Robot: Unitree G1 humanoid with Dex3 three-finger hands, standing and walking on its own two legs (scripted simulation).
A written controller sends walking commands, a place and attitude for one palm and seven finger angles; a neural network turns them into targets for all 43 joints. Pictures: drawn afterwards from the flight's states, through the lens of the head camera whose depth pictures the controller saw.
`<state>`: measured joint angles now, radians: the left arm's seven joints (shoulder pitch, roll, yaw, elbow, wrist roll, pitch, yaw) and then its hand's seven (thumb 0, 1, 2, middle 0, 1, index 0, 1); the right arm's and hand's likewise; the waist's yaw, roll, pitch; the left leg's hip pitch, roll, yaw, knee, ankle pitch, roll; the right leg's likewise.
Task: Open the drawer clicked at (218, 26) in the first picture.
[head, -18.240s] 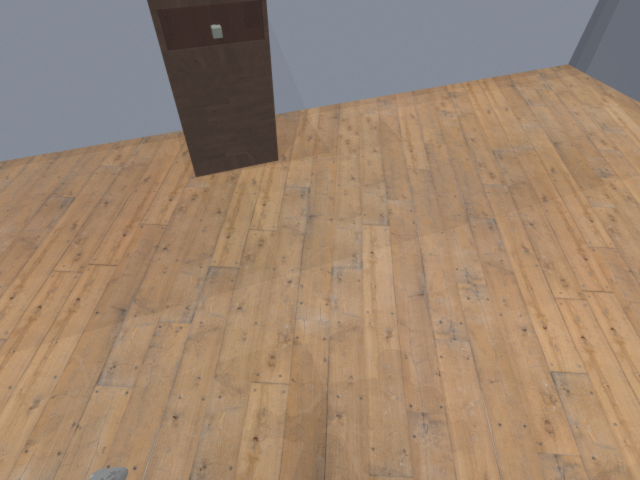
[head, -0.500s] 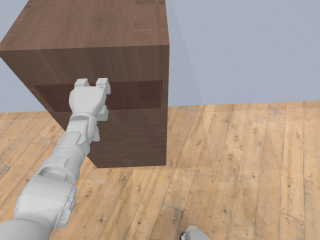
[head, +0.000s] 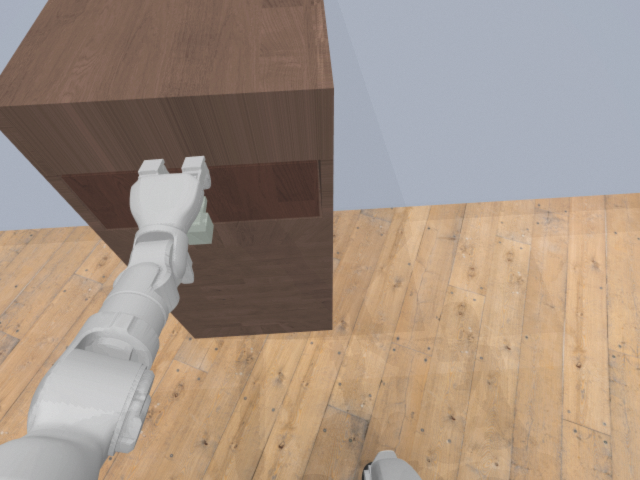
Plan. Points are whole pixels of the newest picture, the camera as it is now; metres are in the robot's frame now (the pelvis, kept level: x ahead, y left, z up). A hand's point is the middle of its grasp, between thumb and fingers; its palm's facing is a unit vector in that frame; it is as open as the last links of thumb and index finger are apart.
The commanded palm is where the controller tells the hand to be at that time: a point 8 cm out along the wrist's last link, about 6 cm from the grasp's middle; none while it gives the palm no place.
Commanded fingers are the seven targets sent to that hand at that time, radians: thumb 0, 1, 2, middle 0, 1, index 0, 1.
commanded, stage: lower the fingers behind the handle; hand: left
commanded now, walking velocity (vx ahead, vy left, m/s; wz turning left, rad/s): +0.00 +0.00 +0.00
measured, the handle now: (200, 218) +0.51 +0.18 -0.05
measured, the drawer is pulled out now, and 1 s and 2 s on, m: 0.00 0.00 0.00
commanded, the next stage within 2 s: close the thumb around the handle in 1.64 s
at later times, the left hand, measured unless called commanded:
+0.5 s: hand (181, 237) +0.45 +0.19 -0.01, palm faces -0.04 +0.00 -1.00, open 13.8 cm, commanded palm +0.43 +0.19 +0.04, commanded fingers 0.00 -0.50 0.30 -0.30 -1.20 -0.30 -1.20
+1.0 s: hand (196, 245) +0.46 +0.18 -0.04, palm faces -0.03 +0.00 -1.00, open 13.8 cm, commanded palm +0.44 +0.18 +0.00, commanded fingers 0.00 -0.50 0.30 -0.30 -1.20 -0.30 -1.20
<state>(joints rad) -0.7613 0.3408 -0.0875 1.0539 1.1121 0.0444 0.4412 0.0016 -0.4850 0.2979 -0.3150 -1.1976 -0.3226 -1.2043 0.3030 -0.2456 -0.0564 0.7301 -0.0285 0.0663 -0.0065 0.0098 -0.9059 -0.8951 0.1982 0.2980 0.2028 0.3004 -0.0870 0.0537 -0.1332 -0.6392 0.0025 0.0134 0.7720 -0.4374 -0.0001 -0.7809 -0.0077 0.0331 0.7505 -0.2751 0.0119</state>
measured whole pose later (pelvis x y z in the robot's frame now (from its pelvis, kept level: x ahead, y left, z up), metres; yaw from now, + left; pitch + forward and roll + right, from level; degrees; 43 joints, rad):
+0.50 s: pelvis -0.01 +0.00 -0.01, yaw +1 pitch +20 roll +0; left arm -0.76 0.36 -0.07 1.08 1.12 0.01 0.45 0.00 -0.48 0.30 -0.32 -1.20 -0.32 -1.20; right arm 0.29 -0.25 -0.07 0.73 -0.04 0.04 -0.01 0.01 -0.91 -0.90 0.20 0.30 0.20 0.30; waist -0.09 0.04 -0.15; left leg -0.74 0.00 0.00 0.86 -0.46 0.00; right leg -0.87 -0.01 0.02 0.82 -0.30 0.01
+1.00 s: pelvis -0.02 +0.00 -0.03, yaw +1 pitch +24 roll +0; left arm -0.82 0.35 -0.08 1.14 1.13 0.02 0.50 0.00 -0.48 0.30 -0.32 -1.20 -0.32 -1.20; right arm 0.31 -0.25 -0.06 0.76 -0.06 0.02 0.01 0.01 -0.91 -0.90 0.20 0.30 0.20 0.30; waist -0.12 0.05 -0.17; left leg -0.90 0.00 0.00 1.00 -0.51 0.00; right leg -1.03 -0.01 0.02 0.94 -0.33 0.02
